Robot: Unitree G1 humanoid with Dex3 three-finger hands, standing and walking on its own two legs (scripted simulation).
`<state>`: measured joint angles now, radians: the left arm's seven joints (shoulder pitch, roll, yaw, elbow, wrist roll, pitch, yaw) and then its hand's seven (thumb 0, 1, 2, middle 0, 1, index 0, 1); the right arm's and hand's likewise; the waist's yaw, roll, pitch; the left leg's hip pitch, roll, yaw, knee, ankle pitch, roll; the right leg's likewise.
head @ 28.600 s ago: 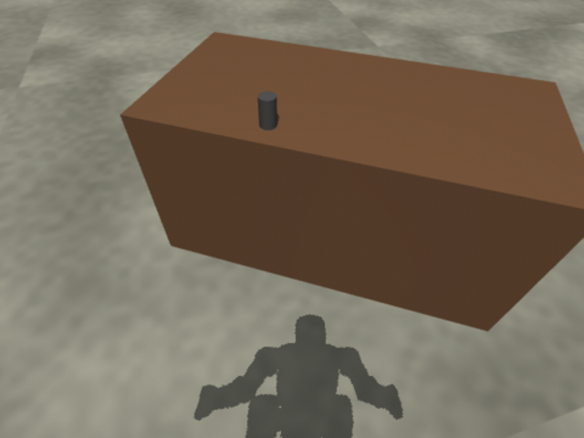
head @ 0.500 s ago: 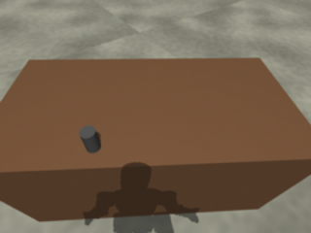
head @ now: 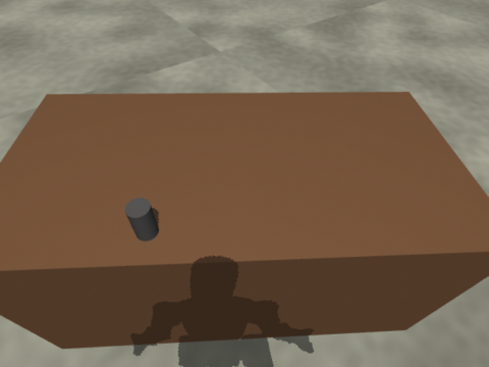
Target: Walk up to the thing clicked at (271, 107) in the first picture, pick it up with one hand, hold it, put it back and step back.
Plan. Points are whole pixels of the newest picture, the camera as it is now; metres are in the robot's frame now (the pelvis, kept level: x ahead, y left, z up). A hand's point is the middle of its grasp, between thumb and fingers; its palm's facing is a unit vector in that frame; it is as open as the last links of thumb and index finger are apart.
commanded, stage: stand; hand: left
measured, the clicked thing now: (142, 220) +0.43 +0.22 -0.08
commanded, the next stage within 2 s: step back in 0.42 s
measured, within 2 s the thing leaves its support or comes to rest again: neither
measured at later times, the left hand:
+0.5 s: hand out of the picture +0.07 +0.26 -0.16, palm faces -0.01 -0.94 -0.35, open 7.4 cm
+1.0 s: hand out of the picture +0.03 +0.28 -0.19, palm faces +0.01 -0.93 -0.37, open 7.4 cm
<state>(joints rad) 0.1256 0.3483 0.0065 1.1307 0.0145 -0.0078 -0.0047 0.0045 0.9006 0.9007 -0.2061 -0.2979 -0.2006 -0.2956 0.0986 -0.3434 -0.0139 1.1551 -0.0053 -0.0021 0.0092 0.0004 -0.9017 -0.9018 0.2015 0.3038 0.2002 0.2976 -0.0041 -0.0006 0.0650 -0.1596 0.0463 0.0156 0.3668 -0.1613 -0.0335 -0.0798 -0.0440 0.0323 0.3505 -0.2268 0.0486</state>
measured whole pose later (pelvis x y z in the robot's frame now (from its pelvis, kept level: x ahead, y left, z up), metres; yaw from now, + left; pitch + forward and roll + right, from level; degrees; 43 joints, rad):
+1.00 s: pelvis -0.10 +0.01 -0.03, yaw +1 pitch -1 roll +1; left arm 0.04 0.41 0.07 0.85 0.01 0.06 0.02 0.01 0.90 0.90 -0.21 -0.30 -0.20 -0.30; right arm 0.14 -0.35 -0.04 0.96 -0.03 0.04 0.00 0.00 -0.90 -0.90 0.20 0.30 0.20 0.30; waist 0.02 -0.08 0.21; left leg -0.23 -0.07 0.00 0.66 -0.41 0.05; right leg -0.46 -0.04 0.10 0.78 -0.38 0.00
